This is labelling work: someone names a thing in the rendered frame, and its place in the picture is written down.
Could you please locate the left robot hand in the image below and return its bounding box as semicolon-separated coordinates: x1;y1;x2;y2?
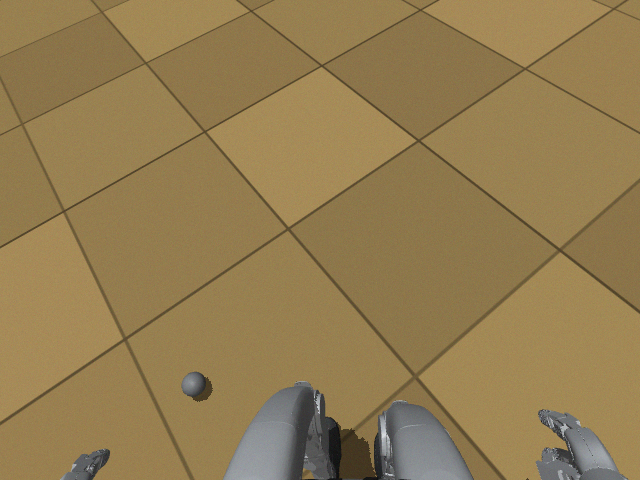
60;449;110;480

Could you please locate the ball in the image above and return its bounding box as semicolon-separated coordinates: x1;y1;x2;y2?
182;372;206;397

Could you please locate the right robot hand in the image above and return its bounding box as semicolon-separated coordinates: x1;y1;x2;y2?
536;410;619;480

